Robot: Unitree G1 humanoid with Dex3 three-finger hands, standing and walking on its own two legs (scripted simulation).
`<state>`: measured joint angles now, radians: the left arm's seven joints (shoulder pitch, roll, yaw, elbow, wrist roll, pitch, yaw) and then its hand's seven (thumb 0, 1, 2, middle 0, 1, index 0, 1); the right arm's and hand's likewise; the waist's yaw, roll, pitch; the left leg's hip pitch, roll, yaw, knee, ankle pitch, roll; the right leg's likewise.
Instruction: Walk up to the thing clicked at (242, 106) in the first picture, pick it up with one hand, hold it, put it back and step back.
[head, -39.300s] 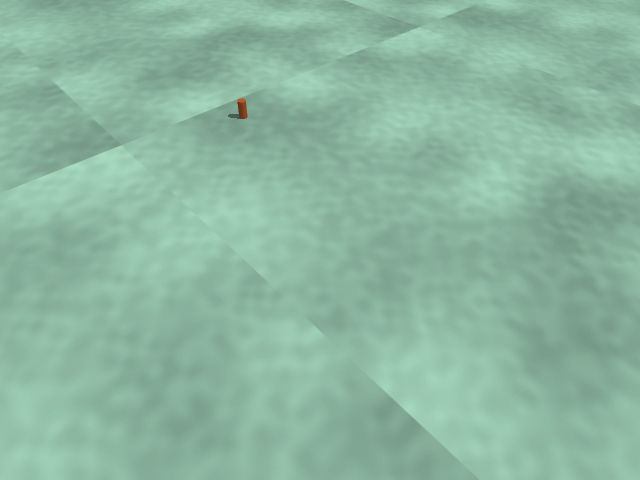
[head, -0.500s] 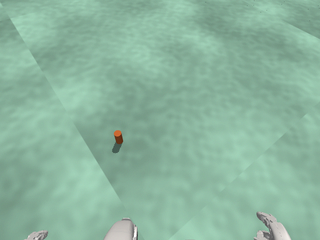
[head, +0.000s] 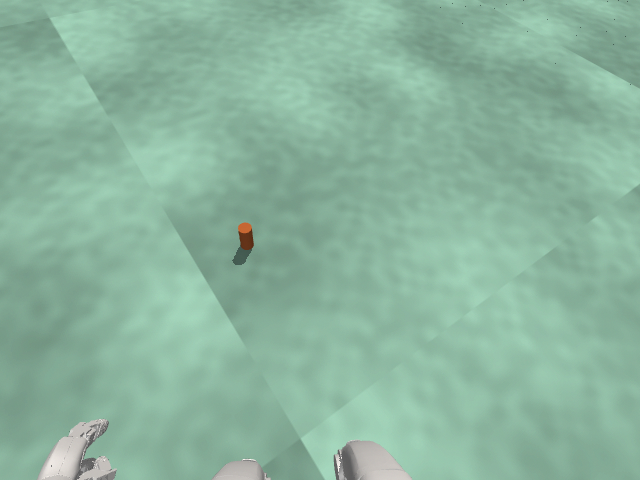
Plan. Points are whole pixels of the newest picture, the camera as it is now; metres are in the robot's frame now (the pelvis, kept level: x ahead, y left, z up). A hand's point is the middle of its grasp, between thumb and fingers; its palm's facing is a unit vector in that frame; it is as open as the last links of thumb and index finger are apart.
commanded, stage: step back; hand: left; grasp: from above
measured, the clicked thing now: (246, 236) +0.95 +0.25 -0.71
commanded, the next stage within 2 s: stand in 1.32 s
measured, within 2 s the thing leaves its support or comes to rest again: neither
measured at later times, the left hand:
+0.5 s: hand out of the picture -0.08 +0.26 -0.14, palm faces +0.06 -0.90 -0.42, open 7.4 cm
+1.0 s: hand out of the picture -0.06 +0.23 -0.14, palm faces +0.08 -0.92 -0.37, open 7.4 cm
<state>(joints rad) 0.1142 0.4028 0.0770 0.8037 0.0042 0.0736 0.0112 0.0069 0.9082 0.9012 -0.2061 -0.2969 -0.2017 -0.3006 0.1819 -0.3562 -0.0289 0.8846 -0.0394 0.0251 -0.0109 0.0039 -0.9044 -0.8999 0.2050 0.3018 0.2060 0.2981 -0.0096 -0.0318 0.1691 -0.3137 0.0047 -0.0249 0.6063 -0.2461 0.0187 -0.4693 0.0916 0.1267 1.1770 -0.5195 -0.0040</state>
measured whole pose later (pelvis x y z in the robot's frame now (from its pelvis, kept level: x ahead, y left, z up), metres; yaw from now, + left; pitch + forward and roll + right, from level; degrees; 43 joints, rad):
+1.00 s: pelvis -0.10 -0.04 +0.00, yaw +4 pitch -3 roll +0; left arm 0.22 0.36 0.05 0.96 0.01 -0.04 -0.01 0.01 0.90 0.90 -0.21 -0.30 -0.21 -0.30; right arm 0.17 -0.39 -0.05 0.98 -0.03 -0.01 0.01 0.00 -0.91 -0.90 0.20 0.30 0.20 0.30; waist 0.03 0.02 0.11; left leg -0.35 0.03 -0.01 0.64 -0.30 0.00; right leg -0.20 -0.02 -0.06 0.59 -0.34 -0.01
